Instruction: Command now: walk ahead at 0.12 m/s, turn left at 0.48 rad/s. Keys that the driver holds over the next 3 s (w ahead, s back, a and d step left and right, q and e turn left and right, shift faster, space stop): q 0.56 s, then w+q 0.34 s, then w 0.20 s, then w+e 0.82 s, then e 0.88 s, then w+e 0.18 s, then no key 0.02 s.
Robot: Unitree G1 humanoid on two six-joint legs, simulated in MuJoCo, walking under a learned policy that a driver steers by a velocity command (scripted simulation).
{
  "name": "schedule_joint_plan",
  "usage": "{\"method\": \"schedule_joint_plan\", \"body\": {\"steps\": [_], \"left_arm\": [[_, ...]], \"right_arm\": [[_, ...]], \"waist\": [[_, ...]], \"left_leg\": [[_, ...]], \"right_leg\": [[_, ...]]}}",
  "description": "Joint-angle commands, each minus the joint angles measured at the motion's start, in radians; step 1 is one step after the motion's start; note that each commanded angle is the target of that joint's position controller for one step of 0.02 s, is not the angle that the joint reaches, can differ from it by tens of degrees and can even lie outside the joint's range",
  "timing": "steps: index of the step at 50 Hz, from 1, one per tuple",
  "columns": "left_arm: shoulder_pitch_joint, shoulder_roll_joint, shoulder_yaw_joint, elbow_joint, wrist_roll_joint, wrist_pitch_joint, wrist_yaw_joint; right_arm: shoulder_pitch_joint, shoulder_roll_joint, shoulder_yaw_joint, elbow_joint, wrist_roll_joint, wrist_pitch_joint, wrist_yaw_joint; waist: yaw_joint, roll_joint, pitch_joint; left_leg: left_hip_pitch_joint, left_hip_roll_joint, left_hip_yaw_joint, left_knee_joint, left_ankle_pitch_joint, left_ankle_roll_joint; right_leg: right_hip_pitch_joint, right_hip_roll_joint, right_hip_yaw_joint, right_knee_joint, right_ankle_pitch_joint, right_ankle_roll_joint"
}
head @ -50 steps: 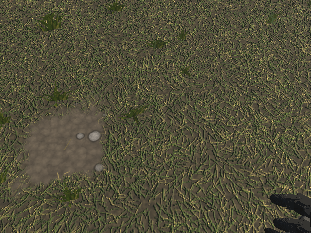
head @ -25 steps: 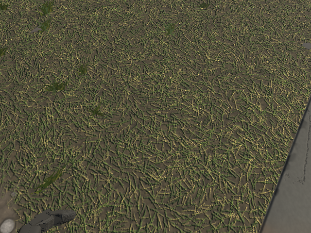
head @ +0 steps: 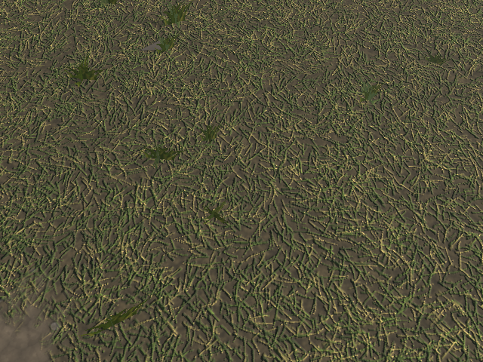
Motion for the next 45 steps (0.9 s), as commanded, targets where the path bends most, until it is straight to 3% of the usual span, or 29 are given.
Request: {"method": "schedule_joint_plan", "body": {"steps": [1, 2, 3, 4, 5, 7, 9, 12, 15, 18, 21, 22, 23, 24, 25, 26, 27, 28, 30, 32, 37, 41, 43, 44, 45], "left_arm": [[0.130, 0.115, 0.008, -0.068, 0.006, -0.016, -0.024], [0.039, 0.139, 0.016, -0.092, -0.020, -0.012, -0.026], [-0.002, 0.129, 0.017, -0.091, -0.012, -0.004, -0.014], [-0.025, 0.135, 0.022, -0.095, 0.000, 0.008, -0.001], [-0.021, 0.134, 0.024, -0.100, 0.001, 0.019, 0.001], [0.004, 0.102, 0.019, -0.092, 0.005, 0.022, 0.006], [-0.007, 0.088, 0.014, -0.090, 0.006, 0.019, 0.012], [-0.039, 0.083, 0.012, -0.094, 0.002, 0.020, 0.012], [-0.069, 0.084, 0.013, -0.101, -0.003, 0.012, 0.005], [-0.078, 0.091, 0.016, -0.105, -0.010, -0.007, -0.006], [-0.017, 0.099, 0.027, -0.086, -0.016, -0.023, -0.021], [0.006, 0.137, 0.040, -0.081, -0.007, -0.025, -0.020], [-0.021, 0.221, 0.056, -0.098, 0.014, -0.016, -0.013], [-0.028, 0.229, 0.060, -0.094, 0.048, -0.009, -0.016], [-0.070, 0.170, 0.045, -0.121, 0.039, -0.010, -0.014], [-0.102, 0.127, 0.034, -0.130, 0.025, -0.008, -0.009], [-0.118, 0.113, 0.030, -0.135, 0.010, -0.004, -0.006], [-0.115, 0.104, 0.025, -0.135, -0.001, -0.001, -0.003], [-0.059, 0.111, 0.026, -0.123, 0.000, 0.010, 0.005], [-0.001, 0.133, 0.034, -0.113, -0.001, 0.016, 0.013], [0.019, 0.192, 0.058, -0.106, -0.014, -0.005, -0.004], [0.002, 0.209, 0.065, -0.092, -0.034, -0.020, -0.036], [-0.023, 0.192, 0.060, -0.083, -0.046, -0.020, -0.044], [-0.011, 0.151, 0.046, -0.078, -0.038, -0.023, -0.046], [-0.042, 0.082, 0.023, -0.098, -0.009, -0.028, -0.049]], "right_arm": [[0.173, -0.241, -0.071, -0.079, -0.003, 0.006, -0.018], [0.114, -0.195, -0.059, -0.093, 0.008, 0.010, -0.020], [0.075, -0.159, -0.050, -0.092, 0.025, 0.019, -0.027], [0.043, -0.138, -0.043, -0.099, 0.029, 0.029, -0.036], [0.031, -0.139, -0.043, -0.106, 0.016, 0.035, -0.042], [0.023, -0.154, -0.050, -0.117, 0.000, 0.042, -0.053], [0.041, -0.173, -0.059, -0.118, 0.004, 0.047, -0.068], [0.034, -0.182, -0.064, -0.128, 0.014, 0.063, -0.085], [0.028, -0.180, -0.066, -0.137, 0.013, 0.078, -0.090], [0.039, -0.175, -0.067, -0.141, 0.013, 0.088, -0.086], [0.016, -0.164, -0.063, -0.151, 0.029, 0.099, -0.086], [0.035, -0.139, -0.056, -0.152, 0.033, 0.101, -0.087], [0.079, -0.090, -0.044, -0.159, 0.027, 0.099, -0.083], [0.054, -0.145, -0.062, -0.184, 0.027, 0.087, -0.079], [0.089, -0.211, -0.084, -0.159, 0.013, 0.081, -0.077], [0.106, -0.214, -0.091, -0.130, 0.022, 0.087, -0.076], [0.122, -0.184, -0.087, -0.109, 0.023, 0.099, -0.081], [0.121, -0.159, -0.080, -0.109, 0.024, 0.108, -0.081], [0.070, -0.118, -0.063, -0.135, 0.035, 0.112, -0.071], [-0.011, -0.107, -0.053, -0.173, 0.040, 0.103, -0.062], [-0.050, -0.079, -0.034, -0.203, 0.026, 0.075, -0.038], [0.002, -0.091, -0.037, -0.182, 0.033, 0.066, -0.023], [0.109, -0.085, -0.042, -0.135, 0.033, 0.063, -0.022], [0.210, -0.117, -0.060, -0.098, 0.037, 0.063, -0.030], [0.354, -0.191, -0.089, -0.070, 0.042, 0.060, -0.042]], "waist": [[-0.064, 0.123, -0.469], [-0.062, 0.070, -0.343], [-0.045, -0.014, -0.245], [-0.029, -0.006, -0.182], [-0.008, 0.037, -0.161], [0.003, 0.080, -0.163], [-0.007, 0.075, -0.186], [-0.021, 0.084, -0.197], [-0.036, 0.117, -0.172], [-0.049, 0.138, -0.169], [-0.004, 0.140, -0.163], [-0.003, 0.095, -0.168], [-0.051, -0.137, -0.161], [-0.045, -0.336, -0.116], [-0.050, -0.235, -0.117], [-0.057, -0.167, -0.111], [-0.060, -0.139, -0.106], [-0.047, -0.141, -0.094], [-0.007, -0.167, -0.092], [0.049, -0.213, -0.075], [0.065, -0.200, -0.059], [0.028, -0.191, -0.033], [-0.038, -0.145, -0.051], [-0.079, -0.092, -0.092], [-0.142, 0.098, -0.135]], "left_leg": [[0.712, 0.360, -0.645, -0.161, 0.534, 0.327], [0.609, 0.315, -0.541, -0.192, 0.344, 0.282], [0.493, 0.267, -0.476, -0.222, 0.186, 0.225], [0.374, 0.238, -0.434, -0.248, 0.110, 0.197], [0.286, 0.204, -0.413, -0.271, 0.071, 0.181], [0.232, 0.169, -0.375, -0.276, 0.119, 0.176], [0.244, 0.163, -0.373, -0.261, 0.146, 0.178], [0.238, 0.142, -0.398, -0.256, -0.011, 0.155], [0.218, 0.127, -0.441, -0.259, -0.133, 0.141], [0.258, 0.132, -0.501, -0.228, -0.091, 0.136], [0.259, 0.099, -0.527, -0.159, -0.012, 0.099], [0.196, 0.052, -0.490, -0.095, -0.092, 0.055], [0.056, -0.061, -0.324, 0.101, -0.339, -0.008], [-0.079, -0.144, -0.176, 0.325, -0.531, -0.061], [-0.089, -0.082, -0.191, 0.497, -0.492, -0.096], [-0.090, -0.073, -0.177, 0.563, -0.432, -0.114], [-0.106, -0.066, -0.163, 0.612, -0.385, -0.134], [-0.133, -0.059, -0.156, 0.657, -0.352, -0.151], [-0.166, -0.023, -0.084, 0.595, -0.270, -0.161], [-0.210, 0.007, -0.053, 0.494, -0.251, -0.166], [-0.079, 0.057, 0.001, 0.255, -0.283, -0.121], [0.118, 0.045, 0.057, 0.072, -0.256, -0.056], [0.304, 0.007, 0.102, -0.067, -0.172, -0.021], [0.473, -0.021, 0.093, -0.091, -0.189, 0.004], [0.661, 0.129, -0.158, -0.177, -0.255, 0.068]], "right_leg": [[-0.454, 0.071, 0.269, 0.653, -0.156, 0.034], [-0.510, 0.039, 0.253, 0.626, -0.068, 0.019], [-0.521, 0.002, 0.240, 0.556, 0.003, 0.019], [-0.491, -0.021, 0.241, 0.479, 0.052, 0.022], [-0.426, -0.023, 0.241, 0.429, 0.085, 0.023], [-0.376, -0.001, 0.224, 0.340, 0.115, 0.038], [-0.373, 0.008, 0.229, 0.255, 0.137, 0.058], [-0.359, 0.013, 0.247, 0.158, 0.202, 0.075], [-0.324, 0.024, 0.253, 0.062, 0.220, 0.075], [-0.280, 0.039, 0.255, -0.048, 0.195, 0.060], [-0.138, 0.043, 0.230, -0.311, 0.306, 0.022], [-0.034, -0.042, 0.278, -0.389, 0.376, -0.009], [0.043, -0.260, 0.487, -0.435, 0.474, -0.110], [-0.009, -0.377, 0.660, -0.460, 0.638, -0.258], [-0.012, -0.385, 0.609, -0.434, 0.679, -0.279], [-0.009, -0.319, 0.500, -0.406, 0.683, -0.235], [0.014, -0.264, 0.423, -0.386, 0.667, -0.198], [0.030, -0.255, 0.385, -0.379, 0.704, -0.198], [0.065, -0.219, 0.324, -0.440, 0.452, -0.195], [0.125, -0.236, 0.347, -0.497, 0.217, -0.204], [0.090, -0.285, 0.297, -0.546, 0.120, -0.202], [-0.016, -0.288, 0.216, -0.533, 0.132, -0.192], [-0.100, -0.266, 0.151, -0.434, 0.129, -0.163], [-0.186, -0.226, 0.091, -0.299, 0.170, -0.129], [-0.370, -0.142, -0.018, 0.060, 0.135, -0.053]]}}
Next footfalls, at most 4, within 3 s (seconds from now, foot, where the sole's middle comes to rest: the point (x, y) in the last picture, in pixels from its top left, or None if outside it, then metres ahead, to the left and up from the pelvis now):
0.44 right None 0.19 -0.14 -0.76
0.90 left None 0.10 0.12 -0.76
1.36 right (186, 327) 0.52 0.18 -0.76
1.82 left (82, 279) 0.66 0.49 -0.76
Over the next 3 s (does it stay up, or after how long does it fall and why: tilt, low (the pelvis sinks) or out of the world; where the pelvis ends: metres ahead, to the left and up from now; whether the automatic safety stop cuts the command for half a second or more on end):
stays up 0.82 0.41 0.03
